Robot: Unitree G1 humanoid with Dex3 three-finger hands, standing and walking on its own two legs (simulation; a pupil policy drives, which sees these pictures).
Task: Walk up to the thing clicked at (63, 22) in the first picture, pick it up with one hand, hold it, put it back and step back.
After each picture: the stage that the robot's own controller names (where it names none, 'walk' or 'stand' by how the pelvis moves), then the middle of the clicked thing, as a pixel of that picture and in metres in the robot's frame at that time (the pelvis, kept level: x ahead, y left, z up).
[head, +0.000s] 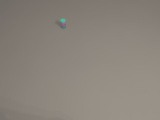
stand; (63, 23) +1.74 +0.33 -0.72
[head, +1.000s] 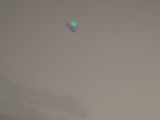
walk; (73, 27) +1.61 +0.27 -0.71
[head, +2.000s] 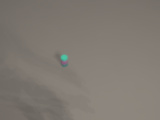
walk; (64, 60) +1.02 +0.25 -0.69
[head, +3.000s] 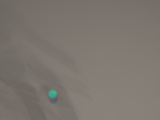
walk; (53, 96) +0.62 +0.25 -0.70
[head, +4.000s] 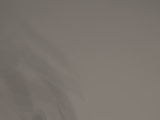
stand; out of the picture +0.37 +0.20 -0.71
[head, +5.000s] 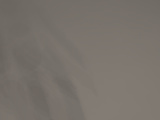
stand; out of the picture +0.31 +0.21 -0.72
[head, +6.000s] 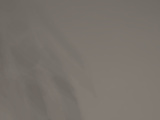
stand; out of the picture +0.31 +0.21 -0.72
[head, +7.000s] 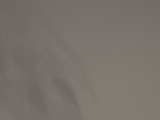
stand; out of the picture +0.31 +0.22 -0.73
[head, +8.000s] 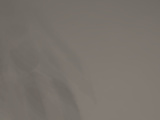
stand; out of the picture +0.31 +0.23 -0.73
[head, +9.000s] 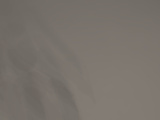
go down; out of the picture +0.30 +0.23 -0.73
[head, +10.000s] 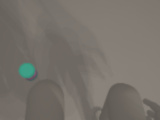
go down; (28, 72) +0.38 +0.25 -0.35
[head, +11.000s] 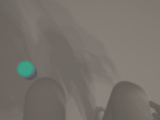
go down; (27, 71) +0.37 +0.26 -0.30
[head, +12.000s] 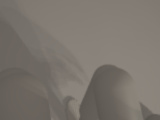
close in; out of the picture +0.36 +0.29 -0.22
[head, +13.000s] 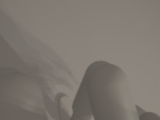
close; out of the picture +0.36 +0.29 -0.22
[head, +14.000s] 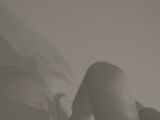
lift; out of the picture +0.34 +0.29 -0.22
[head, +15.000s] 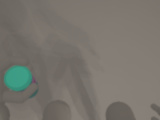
lift; (23, 83) +0.32 +0.21 -0.01
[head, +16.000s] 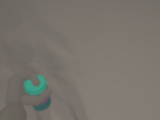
hold; (38, 93) +0.31 +0.17 -0.01
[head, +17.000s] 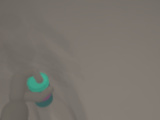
hold; (41, 90) +0.32 +0.17 -0.01
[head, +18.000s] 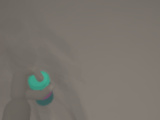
crouch; (41, 89) +0.33 +0.17 +0.00
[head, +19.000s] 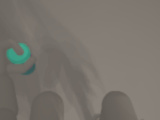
crouch; (22, 60) +0.41 +0.22 -0.09
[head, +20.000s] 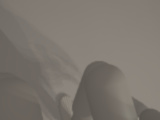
lower; out of the picture +0.38 +0.30 -0.22
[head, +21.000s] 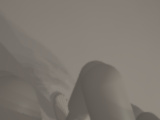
lower; out of the picture +0.38 +0.31 -0.22
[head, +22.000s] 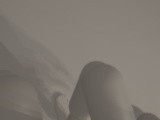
lower; out of the picture +0.37 +0.31 -0.22
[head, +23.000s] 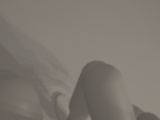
lower; out of the picture +0.37 +0.31 -0.22
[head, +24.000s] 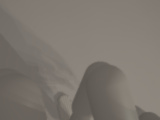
loosen; out of the picture +0.36 +0.30 -0.22
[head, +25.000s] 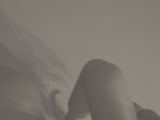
withdraw; out of the picture +0.36 +0.30 -0.22
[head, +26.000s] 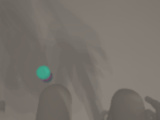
walk; (45, 74) +0.40 +0.23 -0.38
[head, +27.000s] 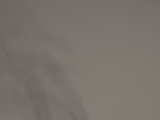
stand; out of the picture +0.33 +0.20 -0.66
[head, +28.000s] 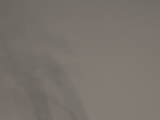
stand; out of the picture +0.34 +0.21 -0.67
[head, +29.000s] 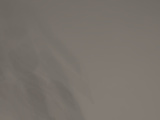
stand; out of the picture +0.34 +0.19 -0.71
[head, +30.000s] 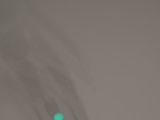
walk; (59, 119) +0.38 +0.17 -0.70
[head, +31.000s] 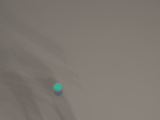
walk; (58, 89) +0.59 +0.19 -0.71
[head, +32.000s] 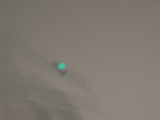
stand; (62, 69) +0.91 +0.32 -0.70
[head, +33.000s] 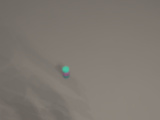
stand; (66, 72) +0.96 +0.22 -0.72
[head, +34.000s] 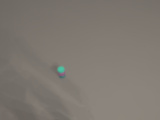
stand; (61, 72) +0.96 +0.26 -0.73
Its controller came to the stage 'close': yes
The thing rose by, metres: 0.72
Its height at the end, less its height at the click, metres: +0.00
